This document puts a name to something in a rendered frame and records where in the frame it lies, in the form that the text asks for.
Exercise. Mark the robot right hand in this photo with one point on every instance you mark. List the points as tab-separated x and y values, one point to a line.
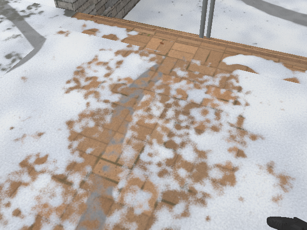
283	223

